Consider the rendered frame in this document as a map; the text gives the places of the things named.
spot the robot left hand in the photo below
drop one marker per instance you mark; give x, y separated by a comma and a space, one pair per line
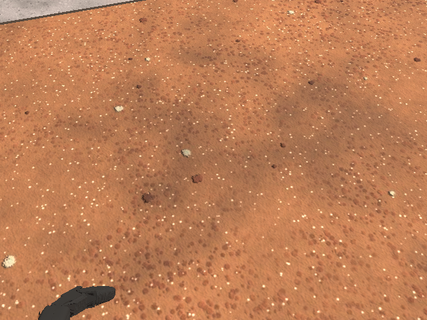
75, 301

